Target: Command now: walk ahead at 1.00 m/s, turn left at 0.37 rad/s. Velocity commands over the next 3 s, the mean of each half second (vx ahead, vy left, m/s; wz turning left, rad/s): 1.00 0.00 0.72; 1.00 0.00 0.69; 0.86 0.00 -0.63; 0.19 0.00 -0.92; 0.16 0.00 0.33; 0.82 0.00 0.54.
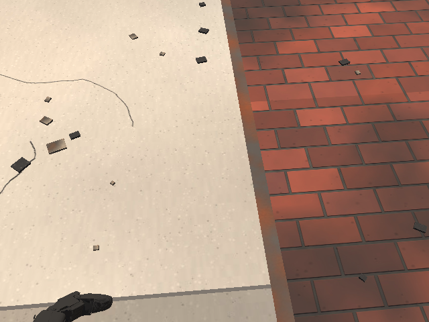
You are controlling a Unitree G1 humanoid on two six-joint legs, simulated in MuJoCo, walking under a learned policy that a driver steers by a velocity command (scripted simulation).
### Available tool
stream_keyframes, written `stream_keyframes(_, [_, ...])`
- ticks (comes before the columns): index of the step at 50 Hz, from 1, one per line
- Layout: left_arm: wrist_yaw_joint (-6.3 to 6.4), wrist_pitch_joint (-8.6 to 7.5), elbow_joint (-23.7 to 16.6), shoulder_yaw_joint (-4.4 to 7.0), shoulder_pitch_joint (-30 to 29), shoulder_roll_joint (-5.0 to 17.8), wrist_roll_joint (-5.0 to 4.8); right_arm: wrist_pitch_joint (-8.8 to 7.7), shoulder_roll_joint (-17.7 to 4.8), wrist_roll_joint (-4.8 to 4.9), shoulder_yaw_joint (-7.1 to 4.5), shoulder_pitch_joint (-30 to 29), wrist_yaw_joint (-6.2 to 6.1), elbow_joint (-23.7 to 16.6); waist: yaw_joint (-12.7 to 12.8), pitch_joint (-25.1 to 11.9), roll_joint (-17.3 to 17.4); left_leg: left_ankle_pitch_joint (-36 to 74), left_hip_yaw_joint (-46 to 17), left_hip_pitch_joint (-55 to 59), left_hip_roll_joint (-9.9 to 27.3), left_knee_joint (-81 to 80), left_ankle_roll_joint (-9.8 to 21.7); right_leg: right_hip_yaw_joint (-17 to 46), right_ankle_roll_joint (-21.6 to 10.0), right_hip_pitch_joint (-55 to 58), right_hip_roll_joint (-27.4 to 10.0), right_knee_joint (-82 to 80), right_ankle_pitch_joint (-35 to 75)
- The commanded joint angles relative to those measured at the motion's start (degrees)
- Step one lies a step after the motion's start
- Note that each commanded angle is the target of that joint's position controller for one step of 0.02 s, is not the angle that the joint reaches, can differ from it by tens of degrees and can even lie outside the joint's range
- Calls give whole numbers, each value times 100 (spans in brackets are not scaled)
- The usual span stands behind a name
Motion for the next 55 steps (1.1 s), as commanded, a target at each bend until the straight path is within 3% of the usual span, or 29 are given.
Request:
stream_keyframes(1, [126,-62,-249,232,292,717,54,-33,-1225,-94,-232,-282,-93,-243,686,-98,331,6442,-422,-1048,1468,944,415,-235,-203,2130,733,-70,-680])
stream_keyframes(3, [332,-55,309,433,2476,1110,51,85,-1325,-265,-238,-642,-167,-231,1874,-1200,417,6013,-370,-1945,1250,3798,260,44,-263,4526,574,26,-1619])
stream_keyframes(4, [452,-66,424,600,3207,1682,234,46,-553,-195,-50,-355,-137,-410,1861,-1957,-508,3589,-123,-3340,722,6132,192,1558,-357,5913,-773,-57,-3692])
stream_keyframes(5, [339,-79,426,673,2950,1940,293,3,-54,153,80,294,-75,-636,1166,-2910,-2268,-447,-345,-4756,-57,7878,64,4935,-898,6669,-2116,-1478,-4874])
stream_keyframes(6, [268,-73,301,609,2273,1332,207,52,-593,21,18,-446,-152,-599,1188,-2037,-985,90,-457,-5313,467,8034,178,4548,-718,5978,-1775,-1774,-5157])
stream_keyframes(8, [248,-142,448,474,1762,709,184,142,-528,-57,31,-1116,-71,-670,986,-704,79,659,-279,-5292,973,7448,136,2757,-560,4397,-1436,-1852,-3486])
stream_keyframes(13, [175,-380,963,365,1838,349,-43,572,36,-174,122,-1708,218,-1087,473,280,-265,849,-75,-5576,1457,6973,-17,465,-207,3099,-1091,-2582,-2026])
stream_keyframes(16, [163,-488,1038,358,1636,335,-13,587,82,-159,171,-2315,309,-1420,307,595,-347,1881,267,-5625,1415,5962,11,-768,-91,2855,-663,-2800,-803])
stream_keyframes(21, [330,-456,1173,423,2027,778,-74,496,-12,-170,169,-2964,435,-1584,362,607,-132,2574,1338,-4696,807,3881,420,-1653,54,3890,-576,-2699,2650])
stream_keyframes(23, [420,-267,1075,525,2002,1171,-48,478,-268,-113,68,-2326,342,-1387,-45,23,-486,1959,1530,-4072,366,3794,549,-1651,115,4653,-729,-1569,4979])
stream_keyframes(25, [462,-9,871,635,1567,1453,27,473,-716,-78,-181,-370,197,-845,-978,-949,-644,1088,1289,-2112,31,3750,771,-1427,-5,4346,-912,1024,5487])
stream_keyframes(26, [434,44,816,647,1450,1401,61,505,-973,-89,-371,487,65,-520,-1241,-1261,-342,711,819,-822,-3,3320,894,-1344,79,3489,-701,2909,3930])
stream_keyframes(27, [329,12,633,468,1296,586,95,592,-1309,14,-508,-141,-45,-552,-591,-562,1201,747,-667,-536,773,2995,1077,-1189,282,1651,455,5070,-2268])
stream_keyframes(28, [290,-131,-153,382,1597,435,-65,667,-1918,-211,-597,-486,-4,-843,85,-1555,1720,508,-4039,1057,1859,1857,2364,-40,558,-558,1035,6465,-3621])
stream_keyframes(29, [308,-316,-215,306,1199,587,-26,659,-1719,-250,-616,-363,-61,-947,-113,-1593,560,-4,-4709,1004,2113,1028,2263,667,459,-1004,649,6198,-3185])
stream_keyframes(30, [321,-396,-159,283,962,663,-38,586,-1350,-197,-558,-403,-111,-775,28,-772,-132,194,-4288,108,1984,872,1988,722,418,-941,386,5539,-2887])
stream_keyframes(32, [346,-281,-150,224,777,575,155,389,-1019,-127,-433,-706,-185,-721,511,-212,-578,1247,-3112,-1416,1422,953,1610,740,507,-167,50,4543,-2894])
stream_keyframes(35, [275,48,-208,165,722,465,256,191,-799,-43,-296,-783,-146,-758,763,41,-498,1531,-2336,-2727,960,683,1509,563,744,443,-163,3385,-3085])
stream_keyframes(38, [195,32,-722,30,-467,245,136,136,-840,-77,-334,-676,-82,-761,415,451,-199,2171,-1962,-3372,548,440,1258,262,789,796,-26,1680,-1495])
stream_keyframes(44, [202,-84,-733,76,-625,380,39,47,-858,-10,-321,-93,-61,-380,-34,-33,224,5007,-1467,-1647,845,710,600,-195,119,1780,553,-309,222])
stream_keyframes(46, [297,-109,-449,297,363,838,8,49,-1217,-167,-388,-153,-119,-341,502,-629,544,6913,-1297,-793,1086,2010,363,-248,-125,2433,913,-267,-792])
stream_keyframes(47, [371,-99,-138,421,1456,1027,-56,102,-1313,-277,-415,-426,-145,-353,1170,-1052,633,7252,-1039,-889,1063,3278,259,-322,-224,3295,952,-337,-1186])
stream_keyframes(48, [462,-61,230,542,2743,1252,-56,127,-1119,-365,-370,-821,-169,-439,1860,-1414,560,6428,-805,-1875,860,5054,171,40,-407,4606,543,-29,-1814])
stream_keyframes(49, [453,-78,354,700,3130,1839,143,98,-259,-125,-163,-279,-126,-726,1401,-2085,-1309,1927,-374,-3990,-133,7914,-236,3071,-1363,6212,-998,-227,-2943])
stream_keyframes(50, [285,-12,443,687,2741,1566,-9,-24,-289,-175,-47,-164,-71,-770,1114,-2124,-1785,-442,-491,-5272,-395,8246,-185,5682,-1765,6393,-1274,-1585,-3493])
stream_keyframes(51, [227,-32,305,629,1966,1128,-29,-23,-410,-244,-15,-756,-95,-854,913,-1095,-890,124,-576,-5822,285,8161,-136,5079,-1776,5600,-1167,-1710,-3840])
stream_keyframes(52, [185,-46,362,577,1882,819,-90,-48,-539,-346,14,-1361,-57,-983,954,-719,-4,376,-532,-5652,505,7735,-174,4403,-1639,4815,-948,-1746,-3421])
stream_keyframes(53, [185,-56,515,526,2013,656,-64,-50,-524,-406,32,-1774,-23,-1151,894,-349,325,390,-483,-5535,666,7289,-218,3819,-1485,4154,-691,-1799,-2949])
stream_keyframes(55, [235,-106,826,465,2239,600,-76,60,-257,-539,152,-1962,38,-1469,547,29,56,104,-409,-5406,838,6645,-430,3312,-1419,3288,-323,-1998,-2423])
